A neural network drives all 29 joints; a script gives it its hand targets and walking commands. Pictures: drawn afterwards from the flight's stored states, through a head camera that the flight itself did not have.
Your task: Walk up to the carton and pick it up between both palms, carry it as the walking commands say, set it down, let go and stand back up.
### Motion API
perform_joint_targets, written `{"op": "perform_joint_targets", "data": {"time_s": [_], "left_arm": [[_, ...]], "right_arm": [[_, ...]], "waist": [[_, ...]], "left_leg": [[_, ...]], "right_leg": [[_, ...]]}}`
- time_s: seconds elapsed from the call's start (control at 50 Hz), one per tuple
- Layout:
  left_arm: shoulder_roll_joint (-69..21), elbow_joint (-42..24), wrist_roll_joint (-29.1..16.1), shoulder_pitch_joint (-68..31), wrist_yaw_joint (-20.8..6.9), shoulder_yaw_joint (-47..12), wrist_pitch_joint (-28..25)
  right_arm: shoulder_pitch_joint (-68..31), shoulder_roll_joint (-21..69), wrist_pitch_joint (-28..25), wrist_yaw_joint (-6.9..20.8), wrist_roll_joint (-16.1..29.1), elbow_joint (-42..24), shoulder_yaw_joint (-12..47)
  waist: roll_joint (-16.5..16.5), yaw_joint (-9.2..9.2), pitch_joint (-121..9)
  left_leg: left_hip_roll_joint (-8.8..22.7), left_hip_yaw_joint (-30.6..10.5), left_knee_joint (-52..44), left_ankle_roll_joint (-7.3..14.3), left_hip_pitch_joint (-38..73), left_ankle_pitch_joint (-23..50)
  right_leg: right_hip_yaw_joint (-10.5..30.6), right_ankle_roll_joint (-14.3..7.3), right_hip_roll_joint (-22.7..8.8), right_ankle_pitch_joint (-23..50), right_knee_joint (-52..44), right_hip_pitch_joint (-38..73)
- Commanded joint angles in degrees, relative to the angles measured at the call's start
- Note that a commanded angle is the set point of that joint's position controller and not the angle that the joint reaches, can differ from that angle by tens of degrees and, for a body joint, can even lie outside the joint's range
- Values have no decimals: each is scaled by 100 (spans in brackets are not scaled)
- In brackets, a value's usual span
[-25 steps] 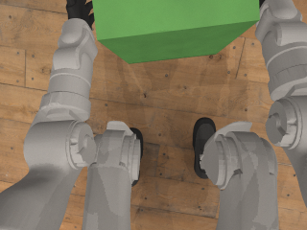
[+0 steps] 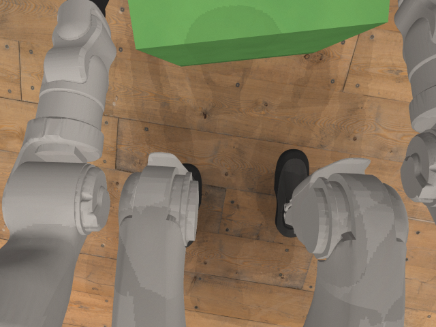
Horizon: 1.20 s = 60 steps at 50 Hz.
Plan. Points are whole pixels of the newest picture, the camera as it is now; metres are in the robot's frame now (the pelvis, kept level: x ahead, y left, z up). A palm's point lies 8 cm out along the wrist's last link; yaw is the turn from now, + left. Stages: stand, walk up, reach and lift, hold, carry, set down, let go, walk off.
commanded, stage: set down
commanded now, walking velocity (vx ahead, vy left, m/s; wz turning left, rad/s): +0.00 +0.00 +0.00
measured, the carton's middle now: out of the picture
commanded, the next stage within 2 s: let go in 1.40 s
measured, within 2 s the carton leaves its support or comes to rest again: neither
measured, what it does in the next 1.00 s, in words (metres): rises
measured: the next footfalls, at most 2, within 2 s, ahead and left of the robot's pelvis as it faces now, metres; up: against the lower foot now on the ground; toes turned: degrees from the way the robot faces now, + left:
none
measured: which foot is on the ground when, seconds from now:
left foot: down 0.00-1.00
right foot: down 0.00-1.00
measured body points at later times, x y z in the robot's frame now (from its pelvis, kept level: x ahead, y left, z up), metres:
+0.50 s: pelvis +0.00 +0.00 +0.07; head +0.37 -0.03 +0.31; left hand +0.55 +0.19 -0.07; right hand +0.58 -0.24 -0.08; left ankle +0.11 +0.12 -0.34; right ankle +0.14 -0.13 -0.34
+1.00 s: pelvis -0.01 -0.01 +0.19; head +0.36 -0.04 +0.45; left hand +0.55 +0.19 +0.08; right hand +0.57 -0.26 +0.08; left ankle +0.11 +0.12 -0.34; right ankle +0.14 -0.13 -0.34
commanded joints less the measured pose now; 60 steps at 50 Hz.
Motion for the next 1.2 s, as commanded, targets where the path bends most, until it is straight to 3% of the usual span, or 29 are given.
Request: {"op": "perform_joint_targets", "data": {"time_s": [0.0,0.02,0.12,0.14,0.2,0.22,0.26,0.28,0.32,0.34,0.4,0.44,0.48,0.52,0.54,0.56,0.62,0.68,0.72,0.78,0.84,0.88,0.9,1.0,1.06,1.08,1.1,1.12,1.18], "left_arm": [[753,-956,54,-1408,-67,60,-184],[633,-654,37,-1415,-63,0,-136],[844,-1950,-65,-1768,-4,61,-14],[922,-2068,-81,-1557,30,127,53],[1117,-2474,34,-1673,145,311,324],[1128,-2282,96,-1435,162,446,379],[979,-2144,115,-1337,145,439,481],[893,-2108,183,-1173,145,490,517],[906,-2535,245,-1149,132,550,548],[852,-2032,284,-1056,137,545,579],[740,-2552,177,-901,59,528,656],[722,-2149,211,-793,10,501,717],[847,-3127,233,-946,-2,569,748],[930,-3237,213,-1003,5,580,838],[1023,-3010,241,-1031,-8,660,897],[1147,-3468,314,-1081,0,788,965],[1009,-3499,177,-1109,-3,661,1157],[1114,-3197,225,-856,-53,759,1284],[1085,-3048,230,-935,-73,767,1333],[1320,-3027,298,-818,-113,1003,1353],[1178,-3144,237,-879,-192,930,1386],[1261,-3000,363,-819,-213,1073,1385],[1072,-3338,281,-1022,-205,866,1390],[1171,-3081,366,-852,-233,899,1420],[1168,-3180,314,-846,-274,933,1384],[1063,-3001,336,-778,-291,844,1406],[1014,-3123,302,-731,-338,920,1377],[1015,-3186,387,-663,-319,901,1370],[1165,-3169,448,-467,-296,954,1384]], "right_arm": [[-1383,-1131,-191,143,-39,-367,-271],[-1477,-1013,-183,210,24,-346,-167],[-1819,-1385,-64,248,72,-1588,-248],[-1958,-1560,3,216,48,-2152,-314],[-1791,-1644,291,192,-29,-2395,-408],[-1637,-1522,379,189,-24,-2266,-366],[-1413,-1448,477,236,-219,-1883,-491],[-1354,-1249,509,256,-205,-2016,-370],[-1291,-1280,536,281,-237,-2284,-442],[-1292,-1247,585,288,-277,-1924,-411],[-1307,-1323,650,273,-316,-2662,-442],[-1083,-1321,741,286,-406,-2208,-574],[-1090,-1322,788,289,-403,-2826,-645],[-1290,-1385,874,284,-377,-3163,-567],[-1173,-1468,954,312,-482,-2714,-632],[-1221,-1456,1023,335,-468,-2987,-620],[-1290,-1577,1165,351,-452,-3163,-674],[-1237,-1416,1312,397,-348,-3053,-494],[-1331,-1446,1361,415,-375,-3093,-543],[-1330,-1477,1405,429,-361,-3103,-537],[-1329,-1466,1450,406,-416,-3339,-460],[-1072,-1564,1491,453,-529,-2646,-656],[-1282,-1482,1481,442,-385,-2953,-586],[-1322,-1429,1492,454,-400,-2908,-555],[-1206,-1479,1472,472,-500,-2886,-634],[-1156,-1514,1460,499,-441,-2807,-695],[-1190,-1406,1451,520,-483,-2907,-582],[-1016,-1472,1425,508,-530,-2912,-726],[-868,-1518,1452,538,-546,-3059,-802]], "waist": [[-190,0,-8980],[-221,-7,-8717],[-397,-44,-10562],[-496,81,-10842],[-444,99,-11196],[-447,269,-10977],[-539,102,-10485],[-612,255,-10594],[-628,228,-11027],[-594,279,-10587],[-680,268,-11305],[-628,161,-10947],[-503,186,-11470],[-552,252,-11824],[-580,201,-11345],[-542,349,-11618],[-621,185,-11996],[-720,455,-11726],[-666,395,-11732],[-765,603,-11861],[-1050,442,-12021],[-721,460,-11582],[-503,466,-11915],[-550,510,-11804],[-748,393,-11842],[-564,352,-11666],[-799,395,-11770],[-537,370,-11962],[-636,457,-12032]], "left_leg": [[277,360,-1271,-86,2678,1947],[272,331,-1333,-65,2697,1903],[204,477,-1365,-40,3400,2262],[146,527,-1359,-3,3516,2353],[118,608,-1545,8,3669,2147],[93,614,-1641,42,3556,2020],[113,595,-1834,45,3262,1689],[82,581,-1940,65,3333,1779],[97,616,-2016,49,3458,1895],[64,661,-2068,57,3218,1774],[20,666,-2301,44,3441,2116],[18,725,-2395,37,3166,1920],[13,656,-2604,20,3667,2238],[2,678,-2755,50,3941,2276],[0,702,-2832,46,3694,1984],[-6,688,-3037,47,4007,2099],[24,644,-3274,38,4425,2126],[23,698,-3614,68,4258,2066],[8,724,-3783,85,4456,1968],[-17,732,-4106,83,4685,2109],[-33,734,-4363,126,4451,2078],[-15,712,-4698,61,4685,1892],[-13,660,-4780,43,5092,2186],[-38,647,-5272,70,5575,2247],[-38,599,-5588,77,5651,2337],[7,616,-5725,73,5818,2234],[-30,587,-5857,87,5894,2337],[-19,585,-5874,42,6152,2585],[-42,555,-6259,45,6444,2803]], "right_leg": [[-490,-160,-38,1566,-496,4129],[-497,-156,-58,1469,-563,3991],[-583,-188,24,1939,-656,4936],[-575,-180,72,1932,-666,5111],[-642,-204,123,1766,-854,5389],[-629,-193,146,1622,-907,5316],[-683,-202,150,1313,-1076,5130],[-672,-168,178,1414,-1175,5219],[-626,-187,202,1644,-1303,5656],[-624,-182,228,1553,-1361,5494],[-566,-191,322,2102,-1557,6234],[-546,-192,334,1966,-1745,6158],[-539,-221,388,2258,-1906,6487],[-542,-224,430,2278,-2074,6708],[-565,-218,429,1976,-2168,6497],[-545,-206,439,2014,-2303,6726],[-607,-238,447,2035,-2542,7060],[-510,-182,436,1964,-2926,7288],[-450,-190,426,1804,-3206,7460],[-439,-145,428,1889,-3445,7764],[-298,-152,390,2262,-3779,8521],[-401,-144,378,1828,-4014,8151],[-319,-184,395,2002,-4126,8205],[-299,-137,395,1984,-4674,8559],[-249,-157,385,2218,-4987,9123],[-275,-171,382,2013,-5137,8916],[-278,-140,400,2119,-5267,9207],[-256,-184,391,2437,-5288,9289],[-234,-140,424,2741,-5597,9847]]}}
